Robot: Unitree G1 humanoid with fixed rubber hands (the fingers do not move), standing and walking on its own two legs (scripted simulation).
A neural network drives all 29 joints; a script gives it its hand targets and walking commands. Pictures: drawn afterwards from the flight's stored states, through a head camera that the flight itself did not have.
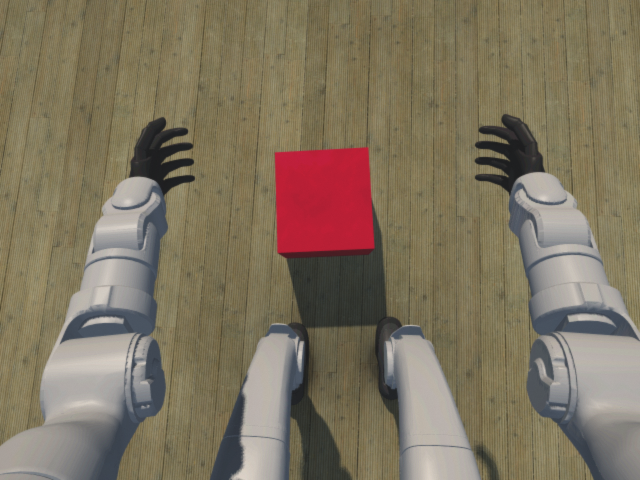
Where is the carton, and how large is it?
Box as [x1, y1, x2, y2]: [275, 147, 374, 257]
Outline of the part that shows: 367,147 275,152 278,253 285,257 368,254 374,248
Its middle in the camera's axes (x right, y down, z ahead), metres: +0.01 -0.07 +0.99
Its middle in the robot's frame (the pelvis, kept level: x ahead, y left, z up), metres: +0.51 +0.05 -0.60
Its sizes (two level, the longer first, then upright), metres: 0.244 0.225 0.163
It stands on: the floor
